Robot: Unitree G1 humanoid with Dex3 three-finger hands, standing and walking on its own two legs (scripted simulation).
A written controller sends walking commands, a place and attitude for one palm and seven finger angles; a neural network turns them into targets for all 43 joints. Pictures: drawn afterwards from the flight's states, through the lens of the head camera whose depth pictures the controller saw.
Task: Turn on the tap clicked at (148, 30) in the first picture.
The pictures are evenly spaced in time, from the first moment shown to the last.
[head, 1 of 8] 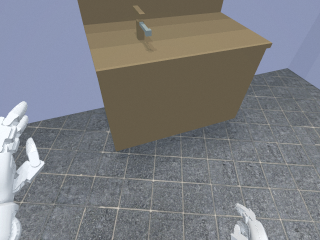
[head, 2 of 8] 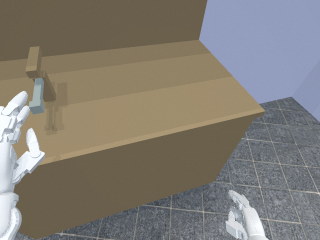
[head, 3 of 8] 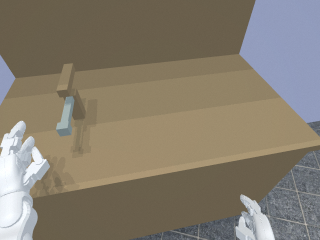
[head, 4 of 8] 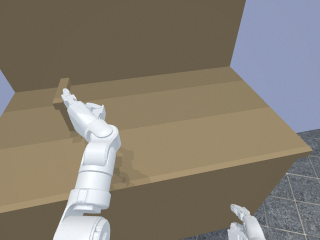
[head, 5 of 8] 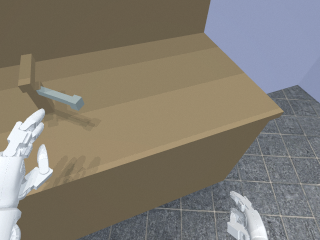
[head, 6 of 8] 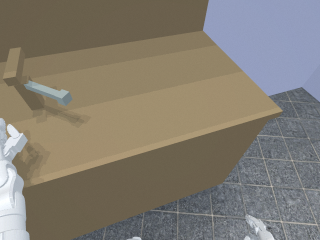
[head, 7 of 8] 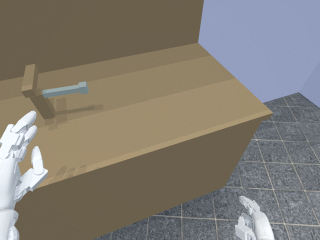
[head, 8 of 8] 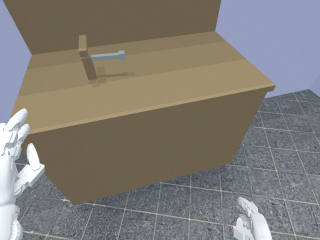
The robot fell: no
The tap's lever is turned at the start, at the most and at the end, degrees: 0 84 84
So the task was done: yes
